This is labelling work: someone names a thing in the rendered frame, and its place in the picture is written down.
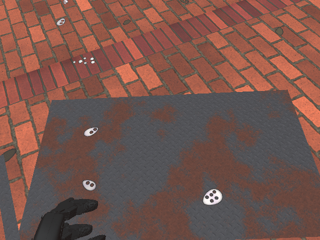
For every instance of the robot left hand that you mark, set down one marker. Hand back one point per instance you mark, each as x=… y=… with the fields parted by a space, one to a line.
x=53 y=227

